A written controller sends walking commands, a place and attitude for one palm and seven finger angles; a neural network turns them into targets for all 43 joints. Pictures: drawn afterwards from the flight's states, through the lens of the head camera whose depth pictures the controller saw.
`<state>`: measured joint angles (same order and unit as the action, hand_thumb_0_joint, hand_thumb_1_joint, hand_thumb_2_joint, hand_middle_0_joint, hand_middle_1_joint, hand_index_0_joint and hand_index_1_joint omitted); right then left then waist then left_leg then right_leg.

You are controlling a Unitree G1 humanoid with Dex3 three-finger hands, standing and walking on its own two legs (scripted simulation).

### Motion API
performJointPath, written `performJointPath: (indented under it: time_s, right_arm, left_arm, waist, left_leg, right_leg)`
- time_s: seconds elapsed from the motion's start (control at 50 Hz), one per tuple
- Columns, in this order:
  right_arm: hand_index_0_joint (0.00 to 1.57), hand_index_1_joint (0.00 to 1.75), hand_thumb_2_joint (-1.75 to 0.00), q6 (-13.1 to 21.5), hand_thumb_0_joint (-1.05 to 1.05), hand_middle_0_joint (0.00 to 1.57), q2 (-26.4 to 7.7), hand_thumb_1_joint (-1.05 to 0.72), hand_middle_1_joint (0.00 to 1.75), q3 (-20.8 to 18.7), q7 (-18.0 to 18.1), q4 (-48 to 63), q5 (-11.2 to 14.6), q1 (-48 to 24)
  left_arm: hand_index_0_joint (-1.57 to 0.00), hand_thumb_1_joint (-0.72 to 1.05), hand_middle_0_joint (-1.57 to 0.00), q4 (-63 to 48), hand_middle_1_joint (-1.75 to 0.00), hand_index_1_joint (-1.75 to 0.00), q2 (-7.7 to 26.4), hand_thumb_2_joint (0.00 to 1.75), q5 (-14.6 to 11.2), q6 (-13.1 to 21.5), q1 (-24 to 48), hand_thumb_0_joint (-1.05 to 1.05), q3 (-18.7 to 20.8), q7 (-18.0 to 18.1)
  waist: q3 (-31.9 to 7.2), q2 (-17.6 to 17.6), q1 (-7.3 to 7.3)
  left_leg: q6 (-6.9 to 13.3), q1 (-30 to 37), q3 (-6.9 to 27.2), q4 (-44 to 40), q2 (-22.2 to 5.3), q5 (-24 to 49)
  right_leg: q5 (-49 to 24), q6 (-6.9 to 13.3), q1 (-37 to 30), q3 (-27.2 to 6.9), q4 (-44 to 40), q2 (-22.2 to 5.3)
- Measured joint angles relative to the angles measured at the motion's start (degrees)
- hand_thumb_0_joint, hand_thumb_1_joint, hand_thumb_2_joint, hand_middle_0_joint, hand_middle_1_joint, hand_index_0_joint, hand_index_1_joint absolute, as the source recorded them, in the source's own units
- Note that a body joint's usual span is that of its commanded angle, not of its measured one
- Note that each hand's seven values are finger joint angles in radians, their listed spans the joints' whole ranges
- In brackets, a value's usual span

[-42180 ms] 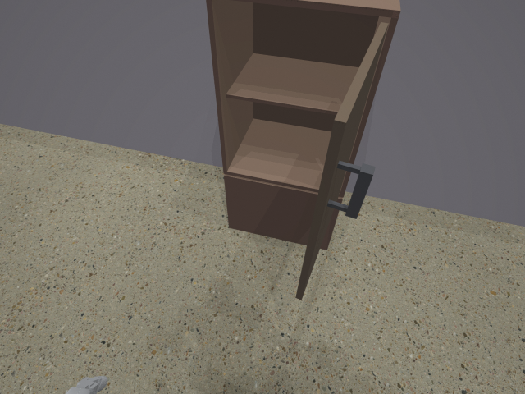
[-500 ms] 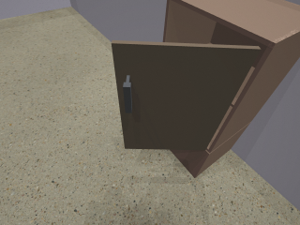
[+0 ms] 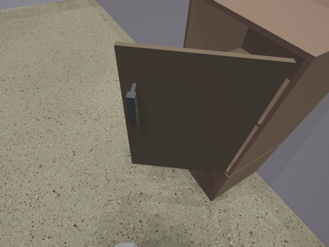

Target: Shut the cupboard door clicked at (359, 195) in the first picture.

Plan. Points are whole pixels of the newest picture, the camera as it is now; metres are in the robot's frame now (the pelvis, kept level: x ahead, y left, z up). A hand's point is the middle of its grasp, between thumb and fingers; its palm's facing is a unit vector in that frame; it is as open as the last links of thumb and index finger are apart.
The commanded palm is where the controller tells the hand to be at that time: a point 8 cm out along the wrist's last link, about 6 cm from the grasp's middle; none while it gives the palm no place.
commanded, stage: shuffle to correct the standing spot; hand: left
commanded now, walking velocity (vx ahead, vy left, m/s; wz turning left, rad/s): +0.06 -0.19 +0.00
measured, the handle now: (134, 105) +0.48 +0.13 +0.05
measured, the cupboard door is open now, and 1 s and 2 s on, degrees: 54 54 54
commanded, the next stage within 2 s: come to a stop and stand still in 0.20 s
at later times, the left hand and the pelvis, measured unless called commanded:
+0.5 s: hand out of the picture +0.11 +0.09 -0.17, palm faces +0.01 -0.97 -0.24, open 7.4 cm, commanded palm none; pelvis +0.03 -0.10 -0.01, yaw +0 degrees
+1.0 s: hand out of the picture +0.04 +0.13 -0.18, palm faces +0.11 -0.97 -0.20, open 7.4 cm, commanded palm none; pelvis +0.01 -0.07 +0.01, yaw +2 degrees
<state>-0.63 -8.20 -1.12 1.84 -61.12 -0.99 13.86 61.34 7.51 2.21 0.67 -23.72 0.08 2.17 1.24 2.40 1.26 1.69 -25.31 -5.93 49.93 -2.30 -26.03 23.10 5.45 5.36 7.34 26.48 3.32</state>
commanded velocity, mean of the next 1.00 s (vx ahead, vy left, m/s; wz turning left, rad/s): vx -0.01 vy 0.04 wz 0.00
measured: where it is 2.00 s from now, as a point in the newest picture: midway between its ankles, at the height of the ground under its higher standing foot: outside the picture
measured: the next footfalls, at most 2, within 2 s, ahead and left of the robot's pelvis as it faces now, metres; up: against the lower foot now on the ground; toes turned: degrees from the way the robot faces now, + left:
left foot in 0.08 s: +0.07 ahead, +0.09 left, +0.00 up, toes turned +8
right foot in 0.46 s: +0.11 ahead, -0.25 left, +0.00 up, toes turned -4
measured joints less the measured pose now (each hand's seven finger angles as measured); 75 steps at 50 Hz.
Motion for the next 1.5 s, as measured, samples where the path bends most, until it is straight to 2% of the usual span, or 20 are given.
performJointPath:
  time_s: [0.08, 0.16, 0.22, 0.34, 0.42, 0.46, 0.5, 0.54, 0.6, 0.66, 0.74, 0.82, 0.9, 0.98, 1.08, 1.14, 1.16, 1.22, 1.3, 1.5]
  right_arm:
    - [0.20, 0.30, -0.90, 1.58, 0.00, 0.20, 0.98, -0.92, 0.30, 0.21, 0.62, 1.70, -0.10, -2.56]
    - [0.21, 0.30, -0.90, 2.92, 0.00, 0.20, 2.13, -0.92, 0.30, 0.44, 1.53, 3.06, 0.01, -2.99]
    - [0.21, 0.30, -0.90, 3.24, -0.01, 0.20, 1.23, -0.94, 0.30, 0.06, 2.05, 2.84, -0.09, -1.76]
    - [0.21, 0.30, -0.90, 1.77, -0.01, 0.20, -0.44, -0.93, 0.30, -0.42, 1.01, 1.54, -0.84, 0.51]
    - [0.21, 0.30, -0.90, 0.60, 0.00, 0.20, -1.63, -0.92, 0.30, -1.12, 0.05, 2.31, -1.13, 1.39]
    - [0.21, 0.30, -0.90, 0.18, 0.00, 0.20, -1.68, -0.91, 0.30, -1.23, -0.39, 2.59, -0.82, 2.62]
    - [0.21, 0.30, -0.90, -1.06, 0.00, 0.20, -3.02, -0.91, 0.30, -1.69, -0.59, 2.29, -0.32, 2.38]
    - [0.20, 0.30, -0.90, -1.84, 0.00, 0.20, -3.98, -0.91, 0.30, -2.18, -0.69, 2.39, -0.10, 2.30]
    - [0.20, 0.30, -0.90, -2.27, 0.00, 0.19, -4.30, -0.91, 0.30, -2.22, -1.09, 2.79, 0.01, 1.39]
    - [0.20, 0.30, -0.90, -2.68, 0.00, 0.19, -4.07, -0.91, 0.30, -2.16, -1.61, 3.88, 0.12, 0.30]
    - [0.20, 0.30, -0.90, -2.92, 0.00, 0.19, -3.39, -0.91, 0.30, -1.98, -2.07, 5.50, 0.24, -1.43]
    - [0.20, 0.30, -0.90, -1.32, 0.00, 0.19, -2.69, -0.91, 0.30, -1.49, -2.03, 6.96, 0.60, -2.17]
    - [0.20, 0.30, -0.90, -0.81, 0.00, 0.19, -0.89, -0.91, 0.30, -0.80, -1.45, 7.28, -0.13, -2.23]
    - [0.20, 0.30, -0.90, -0.66, 0.00, 0.20, 0.43, -0.92, 0.30, -0.08, -0.51, 6.61, -0.32, -1.77]
    - [0.21, 0.30, -0.90, 0.10, 0.00, 0.20, 0.14, -0.93, 0.30, 0.20, -0.02, 5.63, -0.34, -1.80]
    - [0.21, 0.30, -0.90, 0.54, 0.00, 0.20, 0.27, -0.93, 0.30, 0.37, 0.03, 4.78, 0.02, -1.49]
    - [0.21, 0.30, -0.90, 0.65, 0.00, 0.20, 0.26, -0.93, 0.30, 0.37, 0.01, 4.26, 0.30, -1.46]
    - [0.21, 0.30, -0.90, 0.49, -0.01, 0.20, -0.72, -0.94, 0.30, -0.05, 0.15, 2.74, 0.71, -1.42]
    - [0.21, 0.30, -0.90, 0.34, -0.01, 0.20, -0.96, -0.94, 0.30, 0.34, -0.09, 0.68, 0.50, -0.36]
    - [0.20, 0.30, -0.90, 0.48, 0.00, 0.20, -1.93, -0.92, 0.30, 1.16, -1.12, 2.00, 0.13, 2.81]
  left_arm:
    - [-0.20, 0.90, -0.20, 0.98, -0.30, -0.30, -0.55, 0.90, -0.46, -1.17, -1.99, 0.00, -0.01, -0.64]
    - [-0.20, 0.90, -0.20, 1.41, -0.30, -0.30, 0.04, 0.90, -0.41, -3.33, -0.70, 0.00, 0.70, -1.06]
    - [-0.20, 0.91, -0.20, -0.47, -0.30, -0.30, 1.12, 0.90, 0.03, -4.04, 2.84, 0.01, 1.91, -1.62]
    - [-0.19, 0.91, -0.20, -5.47, -0.30, -0.30, 3.13, 0.90, -0.29, -3.97, 9.44, 0.00, 3.40, -2.39]
    - [-0.19, 0.91, -0.19, -6.59, -0.30, -0.30, 3.78, 0.90, -0.67, -2.70, 11.76, 0.00, 3.41, -2.31]
    - [-0.19, 0.91, -0.19, -7.07, -0.30, -0.30, 4.72, 0.90, -0.65, -0.80, 11.39, 0.00, 3.04, -1.97]
    - [-0.19, 0.91, -0.19, -6.18, -0.30, -0.30, 3.35, 0.90, -0.55, -0.44, 12.06, 0.00, 2.56, -1.49]
    - [-0.19, 0.91, -0.19, -6.16, -0.30, -0.30, 1.93, 0.90, -0.34, -0.65, 12.05, 0.00, 1.83, -1.60]
    - [-0.20, 0.92, -0.20, -6.74, -0.30, -0.30, 1.33, 0.90, -0.39, -0.55, 11.78, 0.00, 1.90, -0.63]
    - [-0.20, 0.92, -0.20, -7.16, -0.30, -0.30, 1.87, 0.90, -0.30, -0.78, 11.69, 0.00, 1.99, -0.22]
    - [-0.20, 0.92, -0.20, -7.47, -0.30, -0.30, 3.36, 0.90, -0.05, -1.48, 11.38, 0.00, 2.43, 0.13]
    - [-0.20, 0.91, -0.20, -7.39, -0.30, -0.30, 5.08, 0.90, -0.32, -2.77, 10.26, 0.00, 3.08, 0.01]
    - [-0.20, 0.91, -0.20, -5.98, -0.30, -0.30, 6.04, 0.90, -0.84, -4.95, 10.21, 0.00, 3.71, 0.19]
    - [-0.20, 0.91, -0.20, -4.98, -0.30, -0.30, 5.08, 0.90, -0.72, -4.59, 9.92, 0.01, 3.51, -0.19]
    - [-0.19, 0.91, -0.20, -4.10, -0.30, -0.30, 2.73, 0.90, -0.96, -3.68, 9.35, 0.00, 2.32, -0.33]
    - [-0.20, 0.92, -0.20, -3.30, -0.30, -0.30, 2.01, 0.90, -1.06, -2.85, 9.14, 0.01, 1.85, 0.14]
    - [-0.20, 0.92, -0.20, -2.84, -0.30, -0.30, 1.90, 0.90, -1.08, -2.35, 9.08, 0.01, 1.72, 0.26]
    - [-0.20, 0.93, -0.20, -1.49, -0.30, -0.30, 1.13, 0.90, -1.20, -1.50, 8.41, 0.01, 0.96, 0.29]
    - [-0.20, 0.92, -0.20, -0.46, -0.30, -0.30, 1.20, 0.90, -1.45, -1.00, 7.24, 0.01, 0.40, 0.22]
    - [-0.20, 0.91, -0.20, -1.73, -0.30, -0.30, 0.84, 0.90, -1.32, 0.34, 5.18, 0.00, -1.26, 0.58]
  waist:
    - [0.78, 0.93, -0.12]
    - [0.80, 2.55, -0.76]
    - [0.72, 1.58, -0.98]
    - [0.94, -0.73, -0.95]
    - [1.60, -2.53, -2.45]
    - [0.96, -0.97, -2.56]
    - [1.24, -2.93, -2.28]
    - [1.27, -4.09, -2.37]
    - [1.55, -3.46, -1.82]
    - [1.83, -2.31, -1.32]
    - [1.97, -0.53, -0.33]
    - [1.46, 0.86, 0.24]
    - [1.53, 2.39, -0.06]
    - [0.91, 1.74, -0.16]
    - [0.55, 0.44, -0.38]
    - [0.36, 0.38, -0.55]
    - [0.35, 0.23, -0.47]
    - [0.43, -1.88, -1.12]
    - [-0.07, -1.70, -1.55]
    - [0.24, -2.94, -2.63]
  left_leg:
    - [1.12, 4.51, -2.39, -12.28, 0.25, 9.22]
    - [1.33, 6.30, -3.78, -11.86, -0.40, 6.37]
    - [-0.06, 8.37, -2.51, -16.26, -1.36, 8.70]
    - [-2.50, 10.13, 0.24, -22.12, -4.06, 12.35]
    - [-4.68, 9.24, 1.46, -20.00, -5.94, 11.41]
    - [-5.22, 7.50, 1.31, -15.09, -4.94, 7.42]
    - [-4.05, 5.16, 4.05, -8.24, -4.15, -0.70]
    - [-3.31, 2.94, 4.89, -1.39, -2.06, -3.50]
    - [-3.78, -0.09, 3.60, 7.62, 0.91, -2.11]
    - [-4.55, -1.48, 2.49, 10.10, 2.71, -0.42]
    - [-4.57, 0.15, 1.91, 3.68, 3.34, 0.60]
    - [-3.68, 7.69, 1.64, -14.09, 2.86, 6.98]
    - [1.12, 8.10, 1.36, -15.02, 3.64, 8.01]
    - [2.14, 9.42, 1.62, -19.54, 4.11, 10.71]
    - [2.75, 10.22, 1.37, -23.61, 5.13, 13.34]
    - [2.60, 9.78, 0.74, -23.67, 5.87, 13.72]
    - [2.42, 9.42, 0.48, -23.00, 5.91, 13.47]
    - [1.82, 10.43, 0.76, -23.66, 4.85, 13.79]
    - [1.57, 12.19, 0.63, -25.32, 4.69, 14.73]
    - [2.03, 9.72, 1.08, -20.39, 3.65, 13.00]
  right_leg:
    - [3.63, -0.19, 1.61, 0.00, 6.55, 0.79]
    - [6.34, -3.44, 13.43, -3.66, 34.22, -0.41]
    - [1.02, -5.15, 20.10, -5.53, 41.50, -2.66]
    - [-4.74, -7.60, 23.00, -7.20, 29.74, -7.67]
    - [-5.94, -8.31, 18.05, -5.38, 14.28, -8.15]
    - [-8.67, -8.86, 14.17, -5.88, 5.84, -9.17]
    - [-6.73, -8.85, 15.41, -5.76, 9.22, -8.20]
    - [-6.57, -7.90, 14.99, -5.30, 9.67, -8.16]
    - [-8.04, -7.25, 13.89, -5.49, 7.56, -8.73]
    - [-9.47, -7.10, 13.09, -5.21, 5.34, -9.26]
    - [-10.41, -7.45, 13.46, -4.82, 4.55, -9.86]
    - [-9.24, -8.53, 15.58, -4.80, 7.95, -10.07]
    - [2.56, -7.01, 19.88, -7.49, 21.19, -8.19]
    - [1.60, -6.31, 20.55, -7.31, 30.41, -5.81]
    - [3.19, -6.69, 13.08, -5.41, 19.53, -5.17]
    - [-2.53, -6.63, 6.70, -5.34, 6.35, -5.06]
    - [-3.18, -5.52, 5.08, -5.57, 2.91, -4.95]
    - [-4.09, -4.45, 3.64, -5.37, 0.87, -3.80]
    - [-4.77, -4.49, 2.33, -5.56, -0.05, -3.59]
    - [-4.49, -4.45, 3.32, -5.03, 1.93, -2.72]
